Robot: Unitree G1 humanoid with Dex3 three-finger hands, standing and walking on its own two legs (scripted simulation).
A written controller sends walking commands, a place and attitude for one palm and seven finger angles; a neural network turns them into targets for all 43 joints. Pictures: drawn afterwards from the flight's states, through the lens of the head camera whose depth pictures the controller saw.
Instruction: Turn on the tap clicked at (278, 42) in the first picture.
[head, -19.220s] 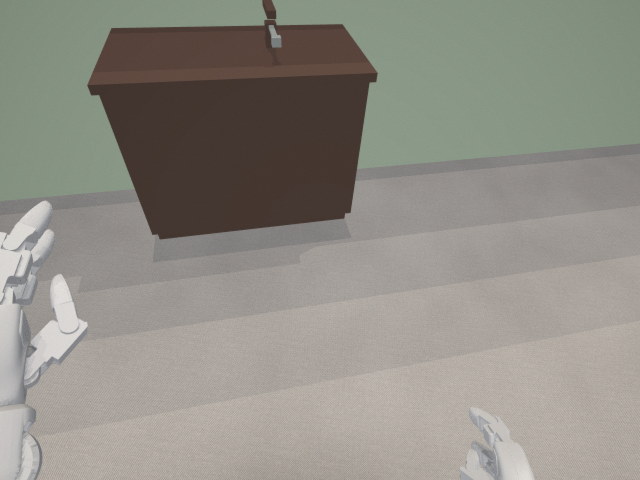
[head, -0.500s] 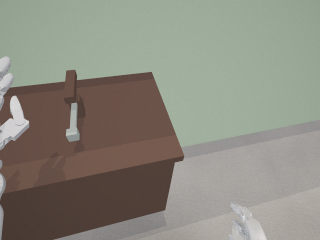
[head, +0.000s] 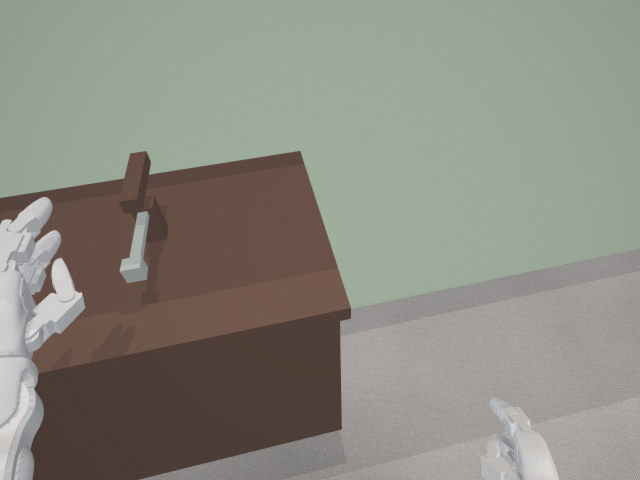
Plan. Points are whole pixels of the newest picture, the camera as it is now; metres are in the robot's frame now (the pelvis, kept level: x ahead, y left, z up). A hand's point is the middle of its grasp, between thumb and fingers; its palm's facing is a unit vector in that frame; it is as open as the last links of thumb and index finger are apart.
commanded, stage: turn the palm inward beside the body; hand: left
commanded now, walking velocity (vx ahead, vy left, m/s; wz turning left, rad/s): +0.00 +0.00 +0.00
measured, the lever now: (134, 269) +0.37 +0.33 +0.05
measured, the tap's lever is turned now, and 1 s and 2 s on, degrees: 0 0 0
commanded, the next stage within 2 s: reach beside the lever's end, fingers flat in 1.58 s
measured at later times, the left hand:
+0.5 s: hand (84, 312) +0.23 +0.28 +0.15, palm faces +0.43 -0.88 -0.22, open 7.4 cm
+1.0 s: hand (84, 364) +0.18 +0.25 +0.13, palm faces +0.48 -0.87 -0.15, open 7.4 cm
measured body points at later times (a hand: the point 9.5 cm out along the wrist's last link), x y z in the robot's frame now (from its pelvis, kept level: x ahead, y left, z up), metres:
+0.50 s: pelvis +0.04 +0.03 +0.00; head +0.03 +0.03 +0.45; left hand +0.21 +0.32 +0.16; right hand +0.23 -0.19 -0.07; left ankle +0.02 +0.14 -0.72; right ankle +0.03 -0.07 -0.72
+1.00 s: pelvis +0.00 +0.02 +0.00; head -0.02 +0.01 +0.45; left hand +0.15 +0.30 +0.14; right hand +0.20 -0.19 -0.07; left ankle +0.02 +0.14 -0.72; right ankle +0.03 -0.07 -0.72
